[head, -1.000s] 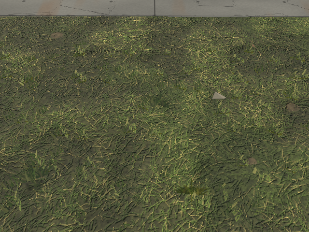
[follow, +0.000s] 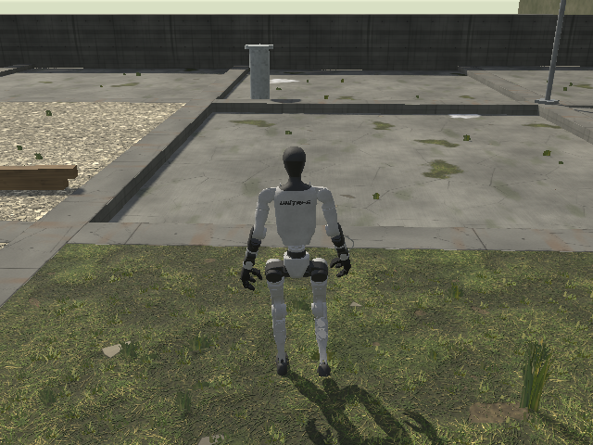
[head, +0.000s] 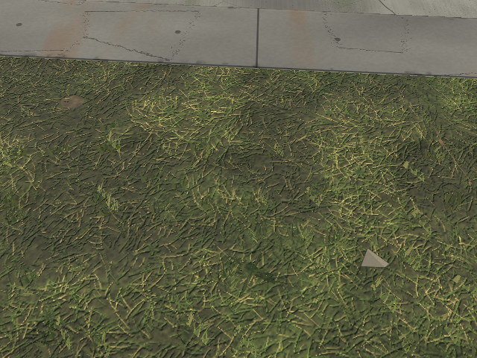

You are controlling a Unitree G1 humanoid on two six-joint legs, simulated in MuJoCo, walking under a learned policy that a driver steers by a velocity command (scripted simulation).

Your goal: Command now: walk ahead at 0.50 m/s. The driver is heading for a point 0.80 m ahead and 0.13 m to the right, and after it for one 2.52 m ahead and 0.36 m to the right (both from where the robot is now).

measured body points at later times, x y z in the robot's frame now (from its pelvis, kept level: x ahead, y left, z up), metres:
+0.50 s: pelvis +0.27 -0.06 -0.01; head +0.31 -0.07 +0.44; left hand +0.46 +0.19 -0.11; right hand +0.25 -0.32 -0.16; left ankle +0.09 +0.08 -0.67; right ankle +0.38 -0.15 -0.74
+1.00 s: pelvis +0.55 -0.02 -0.01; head +0.58 -0.02 +0.44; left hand +0.50 +0.24 -0.15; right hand +0.76 -0.26 -0.11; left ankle +0.68 +0.09 -0.74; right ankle +0.38 -0.15 -0.73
